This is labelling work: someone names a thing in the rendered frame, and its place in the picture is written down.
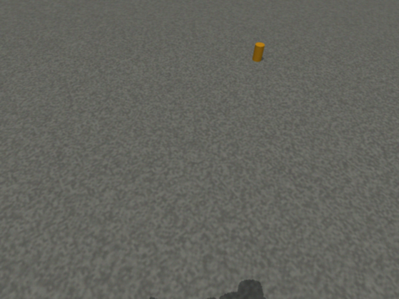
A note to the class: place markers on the can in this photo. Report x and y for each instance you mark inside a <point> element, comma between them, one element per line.
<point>258,51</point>

